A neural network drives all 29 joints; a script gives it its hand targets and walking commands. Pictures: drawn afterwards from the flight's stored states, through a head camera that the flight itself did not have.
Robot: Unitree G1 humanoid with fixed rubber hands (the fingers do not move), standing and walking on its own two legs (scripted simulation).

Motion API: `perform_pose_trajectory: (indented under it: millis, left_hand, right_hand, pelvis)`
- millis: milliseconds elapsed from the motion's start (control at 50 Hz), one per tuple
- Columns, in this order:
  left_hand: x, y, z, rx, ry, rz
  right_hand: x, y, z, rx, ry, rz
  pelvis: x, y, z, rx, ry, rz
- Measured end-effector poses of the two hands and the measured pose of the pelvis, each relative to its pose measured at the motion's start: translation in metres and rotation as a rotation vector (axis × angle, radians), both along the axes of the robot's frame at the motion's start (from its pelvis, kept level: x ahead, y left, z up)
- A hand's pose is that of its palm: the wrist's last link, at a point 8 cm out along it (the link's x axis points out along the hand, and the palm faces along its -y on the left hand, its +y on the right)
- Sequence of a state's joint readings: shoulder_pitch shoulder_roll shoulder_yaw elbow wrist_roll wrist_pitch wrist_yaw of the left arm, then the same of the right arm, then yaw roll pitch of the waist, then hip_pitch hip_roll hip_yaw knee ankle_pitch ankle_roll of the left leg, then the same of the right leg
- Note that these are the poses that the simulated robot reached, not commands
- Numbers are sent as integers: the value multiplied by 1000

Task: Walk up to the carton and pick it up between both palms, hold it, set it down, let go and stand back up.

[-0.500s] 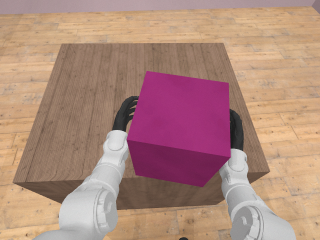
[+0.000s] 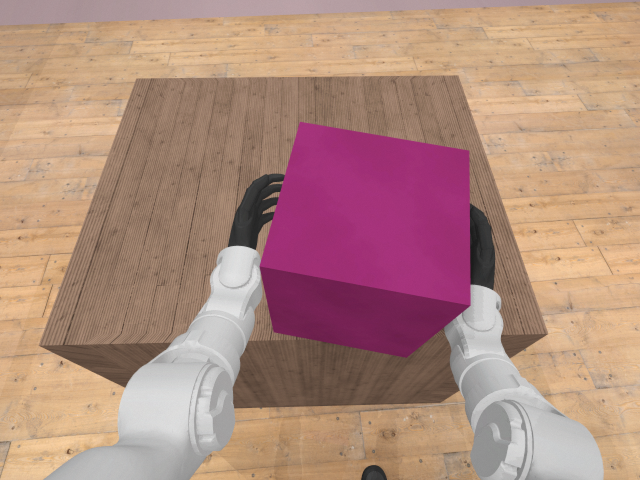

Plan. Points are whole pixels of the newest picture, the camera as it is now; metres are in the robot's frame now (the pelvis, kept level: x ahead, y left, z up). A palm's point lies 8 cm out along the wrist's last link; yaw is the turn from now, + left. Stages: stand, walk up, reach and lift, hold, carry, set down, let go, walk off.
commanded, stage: reach and lift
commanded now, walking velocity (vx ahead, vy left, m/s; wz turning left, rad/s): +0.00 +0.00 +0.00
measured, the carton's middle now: (359, 252) +0.41 -0.06 +0.00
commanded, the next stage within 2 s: none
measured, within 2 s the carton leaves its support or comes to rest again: neither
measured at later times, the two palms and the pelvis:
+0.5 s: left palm (237, 211) +0.42 +0.10 +0.08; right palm (486, 243) +0.37 -0.20 +0.07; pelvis +0.01 +0.00 +0.00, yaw +1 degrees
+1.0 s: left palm (195, 218) +0.37 +0.13 +0.14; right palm (484, 243) +0.34 -0.17 +0.11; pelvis +0.00 +0.01 +0.01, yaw +1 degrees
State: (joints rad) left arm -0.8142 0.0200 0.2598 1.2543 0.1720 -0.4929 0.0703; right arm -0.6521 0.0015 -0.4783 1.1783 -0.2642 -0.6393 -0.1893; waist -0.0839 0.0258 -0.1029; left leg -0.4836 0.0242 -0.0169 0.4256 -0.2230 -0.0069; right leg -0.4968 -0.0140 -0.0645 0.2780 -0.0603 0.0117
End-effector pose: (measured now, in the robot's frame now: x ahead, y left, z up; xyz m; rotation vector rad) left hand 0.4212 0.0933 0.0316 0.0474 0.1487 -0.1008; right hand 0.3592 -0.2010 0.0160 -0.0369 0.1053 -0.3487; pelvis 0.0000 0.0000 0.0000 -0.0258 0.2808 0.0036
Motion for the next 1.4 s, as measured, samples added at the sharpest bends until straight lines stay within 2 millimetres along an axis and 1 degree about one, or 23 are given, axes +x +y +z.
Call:
perform_pose_trajectory:
  millis: [200,380,540,680,820,880,940,1080,1120,1200,1400]
  left_hand:
    - [0,5,9,-3,-9,27]
    - [3,6,32,5,-28,29]
    - [-1,4,58,-15,-38,36]
    - [-14,9,80,-9,-32,62]
    - [-30,22,98,-15,-32,100]
    - [-36,28,104,-3,-31,110]
    - [-43,31,109,6,-20,111]
    - [-59,35,109,14,10,118]
    - [-65,36,112,9,-3,124]
    - [-72,36,125,0,-32,133]
    - [-76,42,151,23,-32,168]
  right_hand:
    - [7,3,8,3,-3,24]
    - [12,4,31,20,-17,27]
    - [9,2,59,46,-32,31]
    - [3,6,85,66,-25,55]
    - [0,18,101,42,-12,93]
    - [-4,23,103,44,-7,100]
    - [-9,27,101,43,8,106]
    - [-25,31,92,55,38,107]
    - [-29,32,95,67,21,110]
    - [-33,32,107,70,-12,118]
    - [-26,37,134,42,-11,163]
  pelvis:
    - [3,0,1,0,-13,3]
    - [10,1,3,-5,-58,13]
    - [15,2,5,-8,-139,12]
    - [13,3,7,-8,-232,6]
    - [6,3,8,-4,-298,8]
    - [3,4,8,-2,-326,12]
    - [0,5,8,0,-355,16]
    - [-6,8,7,3,-398,19]
    - [-7,9,6,2,-402,19]
    - [-10,10,6,0,-412,15]
    - [-15,7,5,6,-458,15]
